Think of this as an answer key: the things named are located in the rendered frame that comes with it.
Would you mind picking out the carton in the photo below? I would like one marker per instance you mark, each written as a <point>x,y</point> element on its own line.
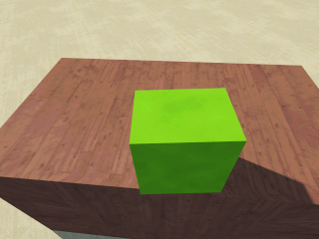
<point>184,140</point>

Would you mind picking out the pedestal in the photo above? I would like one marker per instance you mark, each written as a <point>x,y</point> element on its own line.
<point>66,161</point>

